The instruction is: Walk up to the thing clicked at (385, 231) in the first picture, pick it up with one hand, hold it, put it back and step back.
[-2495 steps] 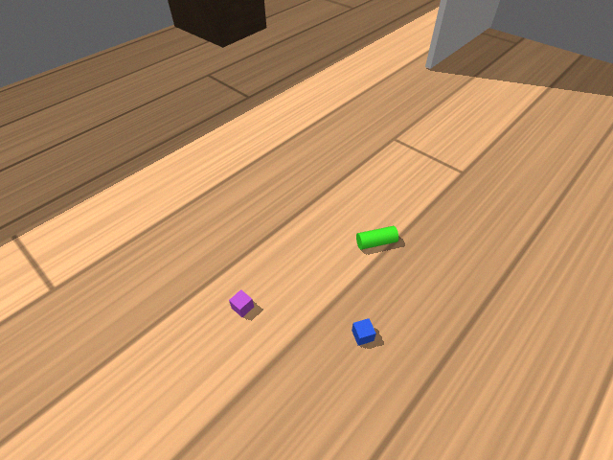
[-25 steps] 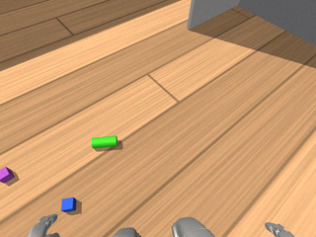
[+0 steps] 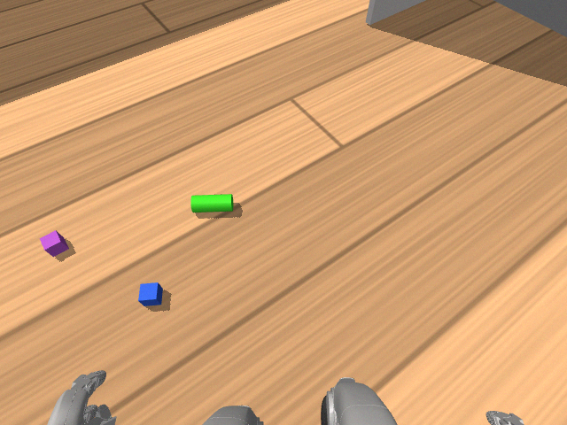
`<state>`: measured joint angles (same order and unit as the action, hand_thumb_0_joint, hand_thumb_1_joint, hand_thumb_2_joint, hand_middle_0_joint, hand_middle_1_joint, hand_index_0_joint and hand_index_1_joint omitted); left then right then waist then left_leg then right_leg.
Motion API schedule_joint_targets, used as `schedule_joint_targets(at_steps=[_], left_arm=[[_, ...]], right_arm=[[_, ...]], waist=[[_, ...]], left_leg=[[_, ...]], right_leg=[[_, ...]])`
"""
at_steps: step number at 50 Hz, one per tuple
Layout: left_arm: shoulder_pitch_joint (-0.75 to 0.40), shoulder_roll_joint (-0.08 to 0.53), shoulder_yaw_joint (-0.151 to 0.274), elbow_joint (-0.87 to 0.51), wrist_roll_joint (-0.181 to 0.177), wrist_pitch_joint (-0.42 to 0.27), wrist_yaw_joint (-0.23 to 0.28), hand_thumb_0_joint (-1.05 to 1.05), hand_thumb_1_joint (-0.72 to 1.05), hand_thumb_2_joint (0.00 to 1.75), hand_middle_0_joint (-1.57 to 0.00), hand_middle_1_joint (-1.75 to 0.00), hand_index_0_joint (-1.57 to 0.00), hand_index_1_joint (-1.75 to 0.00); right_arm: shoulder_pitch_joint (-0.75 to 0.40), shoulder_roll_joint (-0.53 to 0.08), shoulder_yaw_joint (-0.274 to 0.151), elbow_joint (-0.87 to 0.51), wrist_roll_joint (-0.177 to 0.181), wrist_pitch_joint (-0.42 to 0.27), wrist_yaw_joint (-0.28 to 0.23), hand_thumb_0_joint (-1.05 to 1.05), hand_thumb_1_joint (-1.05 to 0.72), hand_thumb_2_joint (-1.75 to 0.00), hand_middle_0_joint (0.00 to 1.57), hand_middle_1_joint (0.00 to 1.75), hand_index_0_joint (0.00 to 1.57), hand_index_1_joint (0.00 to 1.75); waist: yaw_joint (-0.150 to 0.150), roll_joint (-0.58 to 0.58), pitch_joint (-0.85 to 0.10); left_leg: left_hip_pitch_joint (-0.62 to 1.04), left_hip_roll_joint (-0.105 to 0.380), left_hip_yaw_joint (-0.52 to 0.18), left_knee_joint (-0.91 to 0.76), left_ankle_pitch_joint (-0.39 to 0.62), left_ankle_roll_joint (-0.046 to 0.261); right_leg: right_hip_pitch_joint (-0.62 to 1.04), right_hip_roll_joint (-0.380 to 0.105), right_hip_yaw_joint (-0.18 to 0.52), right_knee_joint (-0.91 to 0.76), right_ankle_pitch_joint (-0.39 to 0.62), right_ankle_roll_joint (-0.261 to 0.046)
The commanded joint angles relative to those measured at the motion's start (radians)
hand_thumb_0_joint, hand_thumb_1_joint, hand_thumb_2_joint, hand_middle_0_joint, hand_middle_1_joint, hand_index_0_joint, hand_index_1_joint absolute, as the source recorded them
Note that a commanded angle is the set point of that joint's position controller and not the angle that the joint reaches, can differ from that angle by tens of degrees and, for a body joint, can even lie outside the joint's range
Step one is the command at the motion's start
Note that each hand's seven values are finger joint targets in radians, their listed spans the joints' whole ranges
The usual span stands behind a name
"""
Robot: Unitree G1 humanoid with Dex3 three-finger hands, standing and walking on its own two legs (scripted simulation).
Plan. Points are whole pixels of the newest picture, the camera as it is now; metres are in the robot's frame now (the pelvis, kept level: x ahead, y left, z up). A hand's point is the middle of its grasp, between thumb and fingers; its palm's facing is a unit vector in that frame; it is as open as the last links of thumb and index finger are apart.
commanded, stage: step back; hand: left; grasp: from above
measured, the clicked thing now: (212, 203) +0.92 +0.31 -0.71
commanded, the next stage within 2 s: stand in 1.48 s
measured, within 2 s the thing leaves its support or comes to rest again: neither
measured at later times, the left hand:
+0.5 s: hand out of the picture -0.09 +0.25 -0.12, palm faces -0.04 -0.90 -0.44, open 7.4 cm
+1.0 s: hand out of the picture -0.10 +0.24 -0.12, palm faces +0.02 -0.92 -0.38, open 7.4 cm
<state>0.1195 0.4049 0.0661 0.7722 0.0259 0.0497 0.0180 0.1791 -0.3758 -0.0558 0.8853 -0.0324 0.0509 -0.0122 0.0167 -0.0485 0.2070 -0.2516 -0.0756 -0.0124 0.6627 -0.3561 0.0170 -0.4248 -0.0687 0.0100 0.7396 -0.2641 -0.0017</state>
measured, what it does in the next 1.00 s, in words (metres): walks backwards: right foot, then left foot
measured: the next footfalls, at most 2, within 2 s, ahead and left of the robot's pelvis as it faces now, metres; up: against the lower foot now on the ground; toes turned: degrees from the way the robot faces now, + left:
right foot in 0.30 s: -0.11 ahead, -0.13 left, +0.00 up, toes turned -2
left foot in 0.62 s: -0.13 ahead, +0.11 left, +0.00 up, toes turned -3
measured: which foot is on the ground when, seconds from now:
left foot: down 0.00-0.34, up 0.36-0.60, down 0.62-0.90, up 0.92-1.00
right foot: up 0.00-0.28, down 0.30-1.00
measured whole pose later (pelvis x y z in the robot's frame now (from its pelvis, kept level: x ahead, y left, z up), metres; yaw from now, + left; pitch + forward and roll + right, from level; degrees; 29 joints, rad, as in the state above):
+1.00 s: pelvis -0.17 -0.03 +0.01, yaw +0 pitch -3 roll +0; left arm 0.21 0.36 0.06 0.98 0.04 -0.05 -0.01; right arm 0.24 -0.38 -0.06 1.00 -0.03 0.02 0.01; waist 0.01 0.03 0.06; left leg -0.34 -0.02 -0.09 0.87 -0.48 0.01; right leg -0.23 0.01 -0.04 0.58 -0.29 -0.04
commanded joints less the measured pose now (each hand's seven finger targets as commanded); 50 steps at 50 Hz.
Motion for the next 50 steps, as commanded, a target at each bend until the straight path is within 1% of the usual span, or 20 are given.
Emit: schedule_joint_targets(at_steps=[1,4,11,14,15,16,17,19,21,26,30,31,32,33,36,40,43,45,46,50], left_arm=[[-0.059,0.207,0.067,-0.073,0.001,-0.002,0.033,0.00,0.90,0.90,-0.20,-0.30,-0.20,-0.30],[0.054,0.184,0.062,-0.012,-0.024,0.002,0.024,0.00,0.90,0.90,-0.20,-0.30,-0.20,-0.30],[0.078,0.157,0.048,0.004,-0.009,-0.031,0.009,0.00,0.90,0.90,-0.20,-0.30,-0.20,-0.30],[0.189,0.150,0.048,0.087,0.000,-0.048,0.006,0.00,0.90,0.90,-0.20,-0.30,-0.20,-0.30],[0.199,0.195,0.061,0.104,0.015,-0.055,0.008,0.00,0.90,0.90,-0.20,-0.30,-0.20,-0.30],[0.196,0.297,0.092,0.085,0.026,-0.057,0.005,0.00,0.90,0.90,-0.20,-0.30,-0.20,-0.30],[0.091,0.389,0.105,0.048,0.029,-0.056,0.009,0.00,0.90,0.90,-0.20,-0.30,-0.20,-0.30],[-0.050,0.298,0.082,0.012,0.012,-0.068,0.017,0.00,0.90,0.90,-0.20,-0.30,-0.20,-0.30],[-0.040,0.245,0.076,0.027,0.020,-0.073,0.017,0.00,0.90,0.90,-0.20,-0.30,-0.20,-0.30],[0.076,0.263,0.088,0.066,0.031,-0.081,-0.001,0.00,0.90,0.90,-0.20,-0.30,-0.20,-0.30],[0.037,0.250,0.063,0.069,0.019,-0.061,-0.014,0.00,0.90,0.90,-0.20,-0.30,-0.20,-0.30],[0.062,0.199,0.041,0.072,0.017,-0.057,-0.016,0.00,0.90,0.90,-0.20,-0.30,-0.20,-0.30],[0.025,0.137,0.020,0.062,-0.002,-0.059,-0.020,0.00,0.90,0.90,-0.20,-0.30,-0.20,-0.30],[-0.047,0.214,0.050,0.071,-0.003,-0.060,-0.014,0.00,0.90,0.90,-0.20,-0.30,-0.20,-0.30],[0.020,0.189,0.042,0.100,-0.011,-0.075,-0.027,0.00,0.90,0.90,-0.20,-0.30,-0.20,-0.30],[0.040,0.174,0.046,0.130,-0.003,-0.088,-0.034,0.00,0.90,0.90,-0.20,-0.30,-0.20,-0.30],[0.142,0.169,0.052,0.186,0.007,-0.101,-0.017,0.00,0.90,0.90,-0.20,-0.30,-0.20,-0.30],[0.190,0.307,0.084,0.190,0.021,-0.109,-0.006,0.00,0.90,0.90,-0.20,-0.30,-0.20,-0.30],[0.122,0.329,0.090,0.157,0.022,-0.113,-0.009,0.00,0.90,0.90,-0.20,-0.30,-0.20,-0.30],[0.042,0.241,0.063,0.141,0.005,-0.129,-0.005,0.00,0.90,0.90,-0.20,-0.30,-0.20,-0.30]], right_arm=[[0.001,-0.372,-0.096,-0.100,-0.012,-0.036,-0.002,0.00,-0.90,-0.90,0.20,0.30,0.20,0.30],[-0.088,-0.267,-0.055,-0.112,-0.008,-0.041,-0.017,0.00,-0.90,-0.90,0.20,0.30,0.20,0.30],[-0.026,-0.258,-0.060,-0.105,-0.006,-0.019,-0.009,0.00,-0.90,-0.90,0.20,0.30,0.20,0.30],[-0.070,-0.278,-0.059,-0.100,0.009,0.004,0.002,0.00,-0.90,-0.90,0.20,0.30,0.20,0.30],[-0.066,-0.237,-0.049,-0.101,0.009,0.006,0.005,0.00,-0.90,-0.90,0.20,0.30,0.20,0.30],[-0.096,-0.172,-0.032,-0.132,0.017,-0.001,0.005,0.00,-0.90,-0.90,0.20,0.30,0.20,0.30],[-0.135,-0.203,-0.048,-0.128,0.009,0.004,-0.011,0.00,-0.90,-0.90,0.20,0.30,0.20,0.30],[-0.062,-0.241,-0.061,-0.081,0.015,0.004,-0.007,0.00,-0.90,-0.90,0.20,0.30,0.20,0.30],[-0.021,-0.221,-0.052,-0.054,0.022,-0.012,0.001,0.00,-0.90,-0.90,0.20,0.30,0.20,0.30],[-0.049,-0.203,-0.044,-0.044,-0.004,-0.039,0.021,0.00,-0.90,-0.90,0.20,0.30,0.20,0.30],[0.057,-0.191,-0.058,0.030,0.000,-0.065,0.025,0.00,-0.90,-0.90,0.20,0.30,0.20,0.30],[0.090,-0.209,-0.069,0.050,-0.007,-0.074,0.020,0.00,-0.90,-0.90,0.20,0.30,0.20,0.30],[0.090,-0.287,-0.080,0.044,-0.016,-0.080,0.015,0.00,-0.90,-0.90,0.20,0.30,0.20,0.30],[0.086,-0.357,-0.091,0.032,-0.010,-0.080,0.018,0.00,-0.90,-0.90,0.20,0.30,0.20,0.30],[0.002,-0.257,-0.058,0.017,-0.015,-0.102,0.012,0.00,-0.90,-0.90,0.20,0.30,0.20,0.30],[0.025,-0.261,-0.068,0.024,-0.013,-0.087,0.019,0.00,-0.90,-0.90,0.20,0.30,0.20,0.30],[-0.024,-0.206,-0.048,0.006,0.005,-0.065,0.021,0.00,-0.90,-0.90,0.20,0.30,0.20,0.30],[-0.044,-0.134,-0.026,-0.019,0.010,-0.065,0.011,0.00,-0.90,-0.90,0.20,0.30,0.20,0.30],[-0.025,-0.199,-0.045,-0.002,0.000,-0.065,0.002,0.00,-0.90,-0.90,0.20,0.30,0.20,0.30],[0.047,-0.182,-0.043,0.052,0.004,-0.077,0.009,0.00,-0.90,-0.90,0.20,0.30,0.20,0.30]], waist=[[-0.063,0.247,-0.223],[0.022,0.150,-0.188],[-0.037,0.241,-0.284],[0.021,0.246,-0.310],[0.019,0.138,-0.281],[0.048,-0.129,-0.219],[0.070,-0.212,-0.159],[-0.022,-0.003,-0.081],[-0.026,-0.040,-0.122],[0.063,-0.144,-0.138],[-0.006,-0.105,-0.147],[-0.027,-0.008,-0.169],[-0.046,0.227,-0.161],[-0.073,0.201,-0.112],[-0.012,0.139,-0.096],[-0.034,0.236,-0.138],[0.038,0.155,-0.164],[0.076,-0.143,-0.164],[0.054,-0.069,-0.101],[0.005,-0.053,-0.114]], left_leg=[[-0.108,0.484,-0.518,-0.341,0.401,0.297],[-0.058,0.340,-0.253,-0.241,0.547,0.210],[0.171,0.310,-0.210,-0.160,0.464,0.202],[0.031,0.285,-0.177,-0.123,0.241,0.146],[-0.134,0.229,-0.152,-0.051,0.068,0.092],[-0.365,0.048,-0.097,0.121,-0.149,0.016],[-0.258,0.029,-0.155,0.339,-0.240,-0.024],[-0.249,0.011,-0.227,0.517,-0.121,-0.025],[-0.226,-0.005,-0.159,0.494,-0.062,-0.037],[-0.257,0.056,-0.078,0.135,-0.151,-0.047],[0.101,0.031,0.037,-0.253,-0.024,-0.001],[0.223,0.065,-0.052,-0.309,-0.013,0.014],[0.207,0.284,-0.469,-0.420,-0.337,0.103],[-0.005,0.412,-0.622,-0.500,-0.579,0.220],[0.043,0.303,-0.399,-0.420,-0.264,0.156],[-0.003,0.274,-0.278,-0.360,-0.139,0.148],[-0.183,0.203,-0.165,-0.177,-0.145,0.080],[-0.385,0.004,-0.061,0.189,-0.236,0.010],[-0.332,0.068,-0.128,0.280,-0.237,-0.003],[-0.223,0.115,-0.123,0.204,-0.087,-0.007]], right_leg=[[0.016,0.138,0.143,0.448,-0.408,-0.011],[-0.037,0.163,0.169,0.584,-0.273,-0.017],[0.056,0.089,0.029,0.001,-0.240,0.020],[0.270,0.111,-0.041,-0.329,-0.054,-0.020],[0.340,0.066,0.076,-0.337,-0.072,-0.041],[0.312,-0.158,0.440,-0.436,-0.257,-0.125],[0.009,-0.371,0.634,-0.515,-0.304,-0.285],[-0.036,-0.265,0.404,-0.430,-0.187,-0.229],[0.039,-0.161,0.251,-0.378,-0.135,-0.178],[0.240,-0.172,0.299,-0.408,-0.473,-0.172],[0.074,-0.129,0.181,-0.338,-0.343,-0.132],[-0.016,-0.079,0.119,-0.212,-0.282,-0.099],[-0.189,0.043,0.016,-0.038,-0.293,-0.016],[-0.119,0.049,0.011,0.126,-0.325,-0.014],[-0.083,0.018,0.064,0.116,-0.188,-0.022],[0.087,0.066,-0.027,-0.071,-0.207,-0.012],[0.379,0.100,-0.044,-0.309,-0.038,-0.027],[0.386,-0.238,0.521,-0.534,-0.451,-0.165],[0.250,-0.346,0.597,-0.542,-0.477,-0.247],[0.208,-0.218,0.304,-0.453,-0.074,-0.182]])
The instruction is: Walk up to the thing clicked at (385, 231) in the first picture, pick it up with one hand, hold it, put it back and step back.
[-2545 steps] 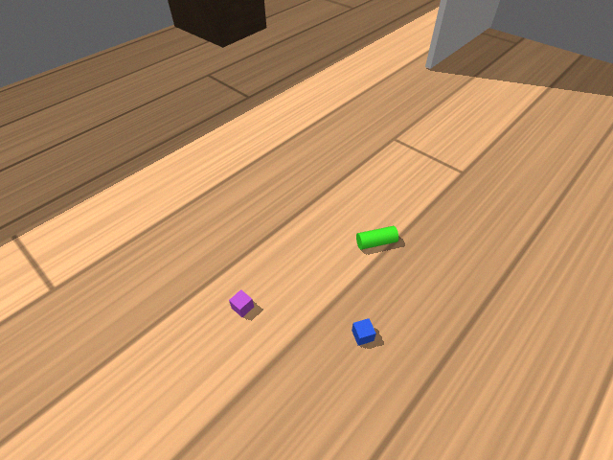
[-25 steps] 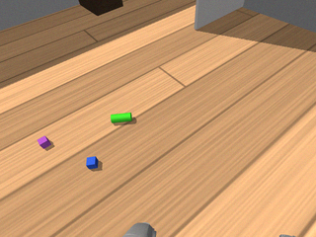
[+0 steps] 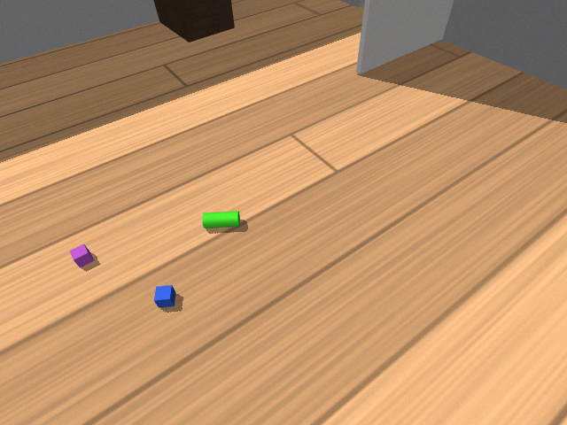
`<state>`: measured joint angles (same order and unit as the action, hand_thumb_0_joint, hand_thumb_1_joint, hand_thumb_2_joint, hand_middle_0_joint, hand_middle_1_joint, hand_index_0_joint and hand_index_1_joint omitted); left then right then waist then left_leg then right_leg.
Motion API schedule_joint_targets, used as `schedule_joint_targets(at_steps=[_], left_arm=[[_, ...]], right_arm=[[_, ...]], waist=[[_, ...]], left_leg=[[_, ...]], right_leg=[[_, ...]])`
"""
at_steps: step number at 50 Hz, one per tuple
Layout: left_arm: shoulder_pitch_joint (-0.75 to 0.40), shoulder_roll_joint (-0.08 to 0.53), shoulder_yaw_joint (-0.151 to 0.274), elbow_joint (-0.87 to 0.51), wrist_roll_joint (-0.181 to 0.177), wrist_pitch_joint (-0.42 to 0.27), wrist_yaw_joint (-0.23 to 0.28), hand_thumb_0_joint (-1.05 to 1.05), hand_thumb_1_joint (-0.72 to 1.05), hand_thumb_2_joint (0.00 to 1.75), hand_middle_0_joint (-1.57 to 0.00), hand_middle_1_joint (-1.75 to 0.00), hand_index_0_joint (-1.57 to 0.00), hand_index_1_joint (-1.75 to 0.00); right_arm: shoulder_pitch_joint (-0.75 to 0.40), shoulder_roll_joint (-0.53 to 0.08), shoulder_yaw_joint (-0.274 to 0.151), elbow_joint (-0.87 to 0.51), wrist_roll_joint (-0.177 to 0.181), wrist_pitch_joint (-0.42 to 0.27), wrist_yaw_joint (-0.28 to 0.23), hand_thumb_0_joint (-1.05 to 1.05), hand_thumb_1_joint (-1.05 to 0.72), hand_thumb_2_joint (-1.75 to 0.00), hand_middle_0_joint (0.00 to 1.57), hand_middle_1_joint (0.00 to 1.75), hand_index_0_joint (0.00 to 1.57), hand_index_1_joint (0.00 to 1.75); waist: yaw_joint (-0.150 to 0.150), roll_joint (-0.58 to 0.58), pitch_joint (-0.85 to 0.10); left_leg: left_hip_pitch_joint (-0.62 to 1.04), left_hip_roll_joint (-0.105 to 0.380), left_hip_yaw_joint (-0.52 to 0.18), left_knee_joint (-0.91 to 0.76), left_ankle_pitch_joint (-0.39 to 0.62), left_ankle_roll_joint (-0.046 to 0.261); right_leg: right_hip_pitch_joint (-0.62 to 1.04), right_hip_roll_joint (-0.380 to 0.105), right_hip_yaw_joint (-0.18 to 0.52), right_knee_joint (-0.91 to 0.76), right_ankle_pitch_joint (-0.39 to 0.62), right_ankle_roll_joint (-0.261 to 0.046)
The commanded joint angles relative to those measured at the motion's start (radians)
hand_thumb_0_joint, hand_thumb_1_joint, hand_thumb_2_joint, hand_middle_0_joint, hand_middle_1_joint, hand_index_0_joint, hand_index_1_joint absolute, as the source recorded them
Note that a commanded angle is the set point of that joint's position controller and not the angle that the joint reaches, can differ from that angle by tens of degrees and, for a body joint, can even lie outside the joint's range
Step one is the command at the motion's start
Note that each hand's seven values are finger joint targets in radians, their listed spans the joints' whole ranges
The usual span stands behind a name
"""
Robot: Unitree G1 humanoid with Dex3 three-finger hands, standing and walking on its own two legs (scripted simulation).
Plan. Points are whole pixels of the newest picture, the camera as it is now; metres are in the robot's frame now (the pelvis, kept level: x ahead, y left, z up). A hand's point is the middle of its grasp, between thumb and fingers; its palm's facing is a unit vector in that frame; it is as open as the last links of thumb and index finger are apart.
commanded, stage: step back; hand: left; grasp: from above
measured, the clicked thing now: (221, 219) +1.08 +0.33 -0.73
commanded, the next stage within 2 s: stand in 0.48 s
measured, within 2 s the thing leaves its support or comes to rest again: neither
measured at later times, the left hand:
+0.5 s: hand out of the picture +0.13 +0.29 -0.14, palm faces +0.00 -0.93 -0.36, open 7.4 cm
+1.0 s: hand out of the picture +0.12 +0.28 -0.14, palm faces -0.05 -0.94 -0.34, open 7.4 cm
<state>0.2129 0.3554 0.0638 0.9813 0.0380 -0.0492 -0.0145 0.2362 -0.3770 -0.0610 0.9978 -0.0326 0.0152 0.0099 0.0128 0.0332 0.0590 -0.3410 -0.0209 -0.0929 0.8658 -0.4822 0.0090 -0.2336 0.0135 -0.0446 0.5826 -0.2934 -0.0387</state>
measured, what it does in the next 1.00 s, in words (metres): steps on the spot: left foot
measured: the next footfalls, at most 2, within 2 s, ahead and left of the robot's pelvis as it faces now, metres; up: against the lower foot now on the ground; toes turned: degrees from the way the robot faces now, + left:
left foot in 0.14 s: +0.12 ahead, +0.15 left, +0.00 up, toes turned +1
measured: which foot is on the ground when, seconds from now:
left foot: up 0.00-0.12, down 0.14-1.00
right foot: down 0.00-1.00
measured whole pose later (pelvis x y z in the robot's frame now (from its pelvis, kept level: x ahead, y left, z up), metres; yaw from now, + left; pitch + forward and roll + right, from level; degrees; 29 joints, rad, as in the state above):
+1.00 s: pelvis +0.03 +0.03 +0.02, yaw -1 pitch -4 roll +0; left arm 0.11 0.35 0.00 1.14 0.01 -0.02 -0.01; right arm 0.10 -0.35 -0.02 1.16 -0.01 0.00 0.02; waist -0.01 0.00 0.05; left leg -0.15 0.02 0.03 0.32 -0.11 -0.01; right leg -0.06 -0.02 -0.01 0.32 -0.20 0.02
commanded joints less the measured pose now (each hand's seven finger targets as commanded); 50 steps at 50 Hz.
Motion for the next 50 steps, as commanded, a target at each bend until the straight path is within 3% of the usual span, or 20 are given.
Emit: schedule_joint_targets(at_steps=[1,4,6,7,8,9,10,12,15,17,19,21,23,24,28,43,46,50], left_arm=[[-0.060,0.286,0.062,-0.069,-0.009,-0.030,0.026,0.00,0.90,0.90,-0.20,-0.30,-0.20,-0.30],[-0.105,0.275,0.046,-0.082,-0.015,-0.018,0.024,0.00,0.90,0.90,-0.20,-0.30,-0.20,-0.30],[-0.099,0.261,0.031,-0.074,-0.026,-0.003,0.025,0.00,0.90,0.90,-0.20,-0.30,-0.20,-0.30],[-0.090,0.235,0.020,-0.078,-0.027,0.000,0.025,0.00,0.90,0.90,-0.20,-0.30,-0.20,-0.30],[-0.085,0.207,0.007,-0.082,-0.034,0.004,0.026,0.00,0.90,0.90,-0.20,-0.30,-0.20,-0.30],[-0.061,0.189,0.001,-0.067,-0.049,0.015,0.025,0.00,0.90,0.90,-0.20,-0.30,-0.20,-0.30],[-0.065,0.212,0.009,-0.048,-0.046,0.023,0.029,0.00,0.90,0.90,-0.20,-0.30,-0.20,-0.30],[-0.061,0.202,0.001,-0.021,-0.033,0.018,0.029,0.00,0.90,0.90,-0.20,-0.30,-0.20,-0.30],[-0.061,0.236,0.009,0.010,-0.033,0.004,0.028,0.00,0.90,0.90,-0.20,-0.30,-0.20,-0.30],[-0.096,0.237,0.010,0.014,-0.035,0.003,0.030,0.00,0.90,0.90,-0.20,-0.30,-0.20,-0.30],[-0.097,0.229,0.005,0.027,-0.035,0.003,0.032,0.00,0.90,0.90,-0.20,-0.30,-0.20,-0.30],[-0.105,0.227,0.005,0.037,-0.035,0.005,0.033,0.00,0.90,0.90,-0.20,-0.30,-0.20,-0.30],[-0.125,0.225,0.004,0.046,-0.032,0.007,0.033,0.00,0.90,0.90,-0.20,-0.30,-0.20,-0.30],[-0.120,0.193,-0.017,0.062,-0.038,0.007,0.028,0.00,0.90,0.90,-0.20,-0.30,-0.20,-0.30],[-0.152,0.205,-0.020,0.073,-0.034,0.007,0.025,0.00,0.90,0.90,-0.20,-0.30,-0.20,-0.30],[-0.165,0.212,-0.020,0.098,-0.028,0.009,0.019,0.00,0.90,0.90,-0.20,-0.30,-0.20,-0.30],[-0.166,0.214,-0.020,0.095,-0.028,0.008,0.020,0.00,0.90,0.90,-0.20,-0.30,-0.20,-0.30],[-0.147,0.211,-0.023,0.103,-0.026,0.013,0.018,0.00,0.90,0.90,-0.20,-0.30,-0.20,-0.30]], right_arm=[[0.000,-0.177,-0.037,-0.053,0.002,-0.041,-0.009,0.00,-0.90,-0.90,0.20,0.30,0.20,0.30],[-0.011,-0.157,-0.035,-0.040,0.002,-0.040,-0.006,0.00,-0.90,-0.90,0.20,0.30,0.20,0.30],[-0.024,-0.146,-0.035,-0.023,0.001,-0.044,-0.012,0.00,-0.90,-0.90,0.20,0.30,0.20,0.30],[-0.023,-0.159,-0.038,-0.018,-0.002,-0.047,-0.017,0.00,-0.90,-0.90,0.20,0.30,0.20,0.30],[-0.028,-0.190,-0.041,-0.021,-0.006,-0.051,-0.023,0.00,-0.90,-0.90,0.20,0.30,0.20,0.30],[-0.105,-0.232,-0.038,-0.040,0.002,-0.053,-0.023,0.00,-0.90,-0.90,0.20,0.30,0.20,0.30],[-0.133,-0.264,-0.042,-0.042,0.007,-0.049,-0.020,0.00,-0.90,-0.90,0.20,0.30,0.20,0.30],[-0.171,-0.228,-0.026,-0.024,0.006,-0.045,-0.017,0.00,-0.90,-0.90,0.20,0.30,0.20,0.30],[-0.203,-0.186,-0.007,-0.006,0.015,-0.047,-0.018,0.00,-0.90,-0.90,0.20,0.30,0.20,0.30],[-0.195,-0.185,-0.006,0.013,0.014,-0.048,-0.019,0.00,-0.90,-0.90,0.20,0.30,0.20,0.30],[-0.214,-0.186,-0.009,0.025,0.017,-0.048,-0.019,0.00,-0.90,-0.90,0.20,0.30,0.20,0.30],[-0.224,-0.181,-0.006,0.033,0.020,-0.047,-0.019,0.00,-0.90,-0.90,0.20,0.30,0.20,0.30],[-0.243,-0.173,-0.006,0.042,0.021,-0.043,-0.020,0.00,-0.90,-0.90,0.20,0.30,0.20,0.30],[-0.218,-0.177,0.002,0.041,0.029,-0.048,-0.016,0.00,-0.90,-0.90,0.20,0.30,0.20,0.30],[-0.241,-0.173,0.007,0.057,0.028,-0.054,-0.012,0.00,-0.90,-0.90,0.20,0.30,0.20,0.30],[-0.237,-0.179,0.010,0.079,0.025,-0.053,-0.008,0.00,-0.90,-0.90,0.20,0.30,0.20,0.30],[-0.230,-0.180,0.010,0.082,0.023,-0.053,-0.007,0.00,-0.90,-0.90,0.20,0.30,0.20,0.30],[-0.214,-0.179,0.013,0.090,0.022,-0.046,-0.005,0.00,-0.90,-0.90,0.20,0.30,0.20,0.30]], waist=[[0.006,-0.150,0.021],[-0.011,-0.182,-0.010],[-0.024,-0.146,-0.039],[-0.026,-0.113,-0.066],[-0.022,-0.038,-0.104],[0.011,0.050,-0.102],[0.012,0.078,-0.088],[0.024,0.068,-0.082],[0.015,0.044,-0.088],[-0.002,0.036,-0.119],[0.002,0.018,-0.150],[0.002,0.001,-0.153],[-0.003,-0.021,-0.126],[-0.014,-0.021,-0.159],[-0.012,-0.021,-0.119],[-0.012,-0.022,-0.068],[-0.012,-0.032,-0.084],[-0.013,-0.031,-0.022]], left_leg=[[-0.098,0.061,-0.008,-0.040,0.044,-0.005],[0.047,0.048,0.089,-0.221,0.110,-0.008],[0.162,0.023,0.123,-0.375,0.278,0.000],[0.216,0.045,0.086,-0.407,0.369,0.015],[0.243,0.147,-0.033,-0.432,0.472,0.039],[0.147,0.245,-0.172,-0.480,0.356,0.100],[0.041,0.283,-0.187,-0.501,0.264,0.149],[0.052,0.247,-0.135,-0.493,0.292,0.105],[0.090,0.165,-0.032,-0.439,0.384,0.039],[0.138,0.159,-0.008,-0.430,0.488,0.034],[0.200,0.170,0.001,-0.424,0.570,0.042],[0.213,0.172,0.017,-0.428,0.598,0.043],[0.191,0.164,0.023,-0.440,0.549,0.035],[0.259,0.161,0.010,-0.460,0.597,0.031],[0.282,0.165,0.008,-0.501,0.602,0.018],[0.246,0.156,0.013,-0.597,0.386,0.002],[0.249,0.157,0.016,-0.589,0.424,0.002],[0.204,0.145,0.007,-0.612,0.260,-0.003]], right_leg=[[0.009,-0.285,0.311,-0.276,0.024,-0.139],[-0.046,-0.255,0.207,-0.209,0.194,-0.119],[-0.068,-0.209,0.149,-0.106,0.328,-0.075],[-0.076,-0.188,0.133,-0.060,0.362,-0.044],[-0.092,-0.145,0.111,-0.009,0.302,-0.012],[-0.073,-0.056,0.075,0.018,0.026,0.020],[0.036,-0.042,0.050,0.024,-0.108,0.016],[0.065,-0.058,0.070,-0.058,-0.044,0.007],[0.082,-0.109,0.127,-0.135,0.171,0.000],[0.099,-0.123,0.127,-0.139,0.262,0.002],[0.097,-0.122,0.113,-0.147,0.308,0.008],[0.110,-0.124,0.112,-0.158,0.329,0.014],[0.115,-0.128,0.118,-0.180,0.325,0.015],[0.123,-0.136,0.122,-0.201,0.366,0.018],[0.118,-0.136,0.117,-0.246,0.319,0.029],[0.119,-0.146,0.124,-0.333,0.155,0.030],[0.130,-0.149,0.124,-0.332,0.178,0.030],[0.068,-0.139,0.127,-0.359,0.029,0.031]])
